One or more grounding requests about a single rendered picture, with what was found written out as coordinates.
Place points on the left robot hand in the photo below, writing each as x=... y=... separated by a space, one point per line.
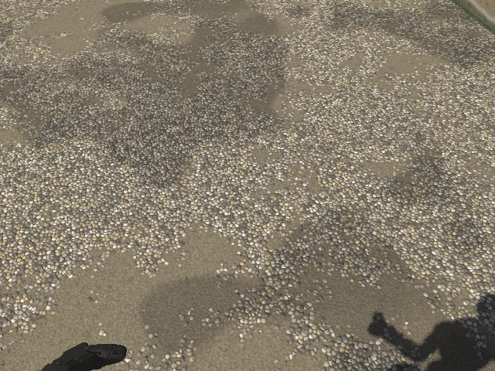
x=84 y=357

